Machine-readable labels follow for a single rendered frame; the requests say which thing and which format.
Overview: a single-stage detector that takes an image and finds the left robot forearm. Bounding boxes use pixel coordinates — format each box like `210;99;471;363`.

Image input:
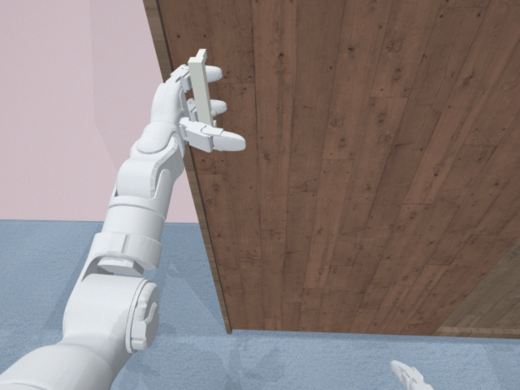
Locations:
63;121;185;336

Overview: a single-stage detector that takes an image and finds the robot left hand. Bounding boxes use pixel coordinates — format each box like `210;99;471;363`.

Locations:
150;64;246;153

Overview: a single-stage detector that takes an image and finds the robot left upper arm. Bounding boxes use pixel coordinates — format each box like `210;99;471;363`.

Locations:
0;274;159;390

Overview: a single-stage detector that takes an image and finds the handle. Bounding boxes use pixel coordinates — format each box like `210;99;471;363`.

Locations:
188;49;217;128

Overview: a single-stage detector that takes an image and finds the robot right hand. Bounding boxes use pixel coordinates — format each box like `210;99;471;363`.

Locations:
390;360;434;390

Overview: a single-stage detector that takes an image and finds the wardrobe door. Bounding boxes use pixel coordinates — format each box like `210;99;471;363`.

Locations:
158;0;520;336
441;239;520;329

